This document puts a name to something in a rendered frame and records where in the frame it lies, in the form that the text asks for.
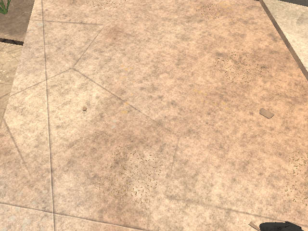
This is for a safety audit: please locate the right robot hand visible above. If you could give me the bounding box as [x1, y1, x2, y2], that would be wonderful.
[259, 221, 304, 231]

